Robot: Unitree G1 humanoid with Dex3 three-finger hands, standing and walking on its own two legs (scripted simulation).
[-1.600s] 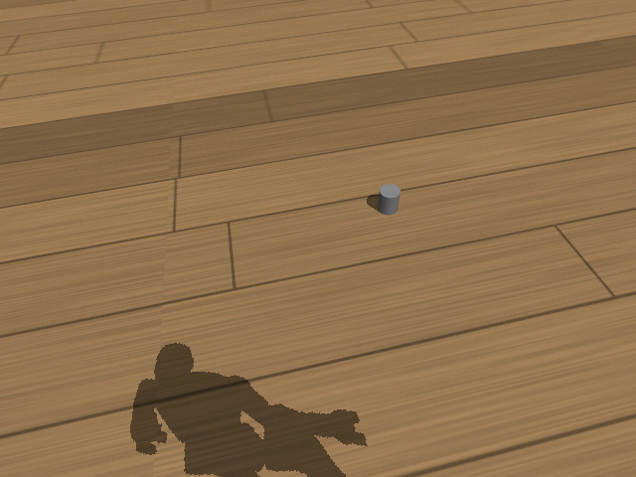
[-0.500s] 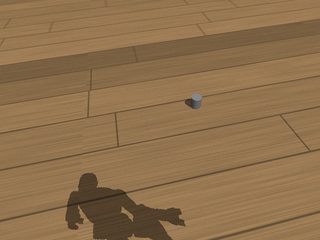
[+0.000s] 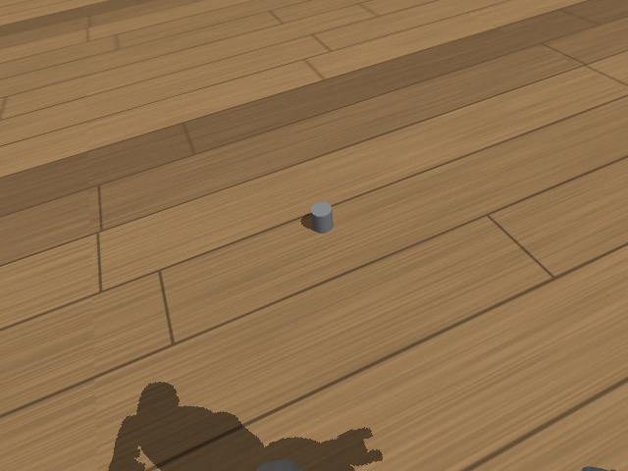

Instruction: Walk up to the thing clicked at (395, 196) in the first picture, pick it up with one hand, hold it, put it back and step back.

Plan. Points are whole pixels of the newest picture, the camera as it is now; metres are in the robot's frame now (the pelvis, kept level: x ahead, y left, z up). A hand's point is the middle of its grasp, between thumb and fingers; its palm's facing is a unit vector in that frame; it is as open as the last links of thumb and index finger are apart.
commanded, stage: walk up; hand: left
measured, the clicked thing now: (322, 214) +1.20 +0.07 -0.71
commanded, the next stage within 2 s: none
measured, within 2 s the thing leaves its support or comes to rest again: neither
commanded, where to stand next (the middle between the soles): +0.75 -0.09 m, yaw -11 degrees
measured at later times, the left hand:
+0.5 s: hand (210, 321) +0.38 +0.24 -0.12, palm faces -0.26 -0.89 -0.38, open 7.4 cm
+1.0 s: hand (220, 281) +0.49 +0.25 -0.15, palm faces -0.20 -0.91 -0.37, open 7.4 cm
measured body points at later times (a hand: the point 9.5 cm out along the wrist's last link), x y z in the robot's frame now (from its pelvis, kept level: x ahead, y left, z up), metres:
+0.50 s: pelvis +0.21 -0.01 +0.01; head +0.24 -0.02 +0.45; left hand +0.39 +0.28 -0.09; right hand +0.15 -0.34 -0.10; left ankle +0.18 +0.13 -0.73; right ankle +0.30 -0.17 -0.70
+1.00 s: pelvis +0.41 -0.03 -0.01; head +0.42 -0.02 +0.44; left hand +0.50 +0.29 -0.13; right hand +0.43 -0.37 -0.10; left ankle +0.53 +0.07 -0.73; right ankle +0.33 -0.16 -0.71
